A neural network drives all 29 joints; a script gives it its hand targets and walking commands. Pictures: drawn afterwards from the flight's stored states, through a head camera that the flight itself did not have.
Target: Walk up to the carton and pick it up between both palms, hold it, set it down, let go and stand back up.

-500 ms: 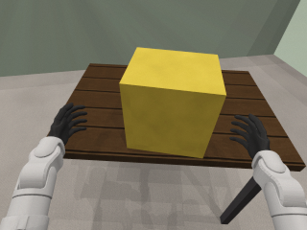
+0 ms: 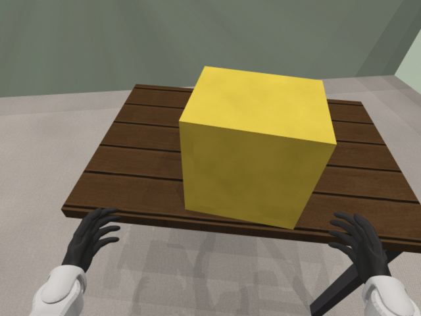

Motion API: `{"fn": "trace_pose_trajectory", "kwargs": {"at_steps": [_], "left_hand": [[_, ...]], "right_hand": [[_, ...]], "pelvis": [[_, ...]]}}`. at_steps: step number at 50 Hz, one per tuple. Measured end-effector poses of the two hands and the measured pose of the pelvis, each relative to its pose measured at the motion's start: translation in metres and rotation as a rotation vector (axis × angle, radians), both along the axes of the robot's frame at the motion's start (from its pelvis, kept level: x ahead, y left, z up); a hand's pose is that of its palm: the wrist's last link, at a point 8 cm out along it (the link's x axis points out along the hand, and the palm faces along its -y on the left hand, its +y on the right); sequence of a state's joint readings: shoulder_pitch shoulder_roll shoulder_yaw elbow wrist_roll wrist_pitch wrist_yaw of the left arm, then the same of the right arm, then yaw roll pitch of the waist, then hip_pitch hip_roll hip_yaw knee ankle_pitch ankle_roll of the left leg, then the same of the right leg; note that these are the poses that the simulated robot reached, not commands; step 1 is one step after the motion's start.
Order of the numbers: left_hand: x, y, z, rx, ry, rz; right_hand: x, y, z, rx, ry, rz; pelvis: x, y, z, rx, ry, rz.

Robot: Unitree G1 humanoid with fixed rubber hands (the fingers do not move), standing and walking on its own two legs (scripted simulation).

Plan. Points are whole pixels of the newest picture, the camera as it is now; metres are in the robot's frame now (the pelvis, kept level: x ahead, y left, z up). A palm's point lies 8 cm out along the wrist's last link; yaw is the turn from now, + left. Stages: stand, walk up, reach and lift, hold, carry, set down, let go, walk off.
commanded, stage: set down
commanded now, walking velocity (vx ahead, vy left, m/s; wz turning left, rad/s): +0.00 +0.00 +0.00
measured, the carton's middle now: (249, 148) +0.46 -0.06 +0.08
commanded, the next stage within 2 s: let go in 1.28 s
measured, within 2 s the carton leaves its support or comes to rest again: neither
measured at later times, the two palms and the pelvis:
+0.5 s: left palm (84, 299) +0.17 +0.24 -0.02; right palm (365, 288) +0.19 -0.25 +0.00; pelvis +0.00 -0.01 +0.00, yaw +0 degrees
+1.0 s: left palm out of the picture +0.13 +0.22 -0.07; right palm out of the picture +0.16 -0.24 -0.06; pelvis -0.02 -0.02 +0.00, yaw +1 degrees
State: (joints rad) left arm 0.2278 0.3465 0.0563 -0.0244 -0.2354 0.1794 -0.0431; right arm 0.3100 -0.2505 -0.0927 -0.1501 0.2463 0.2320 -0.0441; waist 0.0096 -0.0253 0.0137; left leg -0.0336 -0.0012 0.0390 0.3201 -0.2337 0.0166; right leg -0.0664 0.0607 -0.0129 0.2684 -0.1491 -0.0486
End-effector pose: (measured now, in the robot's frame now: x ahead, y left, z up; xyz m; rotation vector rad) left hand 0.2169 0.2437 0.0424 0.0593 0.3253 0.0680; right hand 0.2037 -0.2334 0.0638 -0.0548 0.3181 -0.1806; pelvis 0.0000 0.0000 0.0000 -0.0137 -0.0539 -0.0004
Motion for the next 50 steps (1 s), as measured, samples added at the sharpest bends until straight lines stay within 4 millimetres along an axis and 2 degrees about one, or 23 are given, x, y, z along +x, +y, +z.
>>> {"fn": "trace_pose_trajectory", "kwargs": {"at_steps": [7,11,14,18,23,27,31,36,45,50], "left_hand": [[-0.006,-0.001,-0.013,0.015,0.057,0.015],[-0.019,0.0,-0.029,0.026,0.153,0.025],[-0.027,0.003,-0.034,0.033,0.177,0.043],[-0.034,0.007,-0.035,0.045,0.156,0.072],[-0.043,0.002,-0.054,0.038,0.225,0.079],[-0.053,-0.009,-0.069,0.037,0.286,0.055],[-0.057,-0.016,-0.067,0.036,0.265,0.047],[-0.063,-0.01,-0.069,0.066,0.269,0.062],[-0.079,-0.012,-0.097,0.056,0.393,0.065],[-0.082,-0.021,-0.111,0.071,0.444,0.055]], "right_hand": [[-0.002,-0.003,-0.022,0.011,0.058,-0.001],[-0.011,-0.004,-0.042,0.013,0.129,-0.001],[-0.017,-0.004,-0.053,0.004,0.17,0.006],[-0.017,-0.006,-0.056,-0.008,0.158,0.018],[-0.012,-0.014,-0.061,-0.029,0.16,0.008],[-0.016,-0.019,-0.075,-0.034,0.209,0.004],[-0.028,-0.016,-0.087,-0.019,0.236,0.017],[-0.042,-0.012,-0.099,-0.008,0.258,0.024],[-0.043,-0.006,-0.103,-0.027,0.276,0.038],[-0.046,-0.004,-0.12,-0.042,0.354,0.066]], "pelvis": [[0.005,-0.001,0.0,-0.004,0.024,0.002],[0.007,-0.001,0.001,-0.002,0.021,-0.001],[0.008,-0.003,0.001,0.0,0.029,-0.004],[0.008,-0.007,0.001,0.002,0.041,-0.004],[0.004,-0.012,0.001,0.005,0.039,0.0],[0.0,-0.015,0.001,0.01,0.029,0.003],[-0.003,-0.017,0.001,0.012,0.021,0.011],[-0.007,-0.02,0.001,0.015,0.004,0.017],[-0.015,-0.019,0.0,0.016,-0.016,0.014],[-0.02,-0.017,-0.001,0.017,-0.015,0.01]]}}
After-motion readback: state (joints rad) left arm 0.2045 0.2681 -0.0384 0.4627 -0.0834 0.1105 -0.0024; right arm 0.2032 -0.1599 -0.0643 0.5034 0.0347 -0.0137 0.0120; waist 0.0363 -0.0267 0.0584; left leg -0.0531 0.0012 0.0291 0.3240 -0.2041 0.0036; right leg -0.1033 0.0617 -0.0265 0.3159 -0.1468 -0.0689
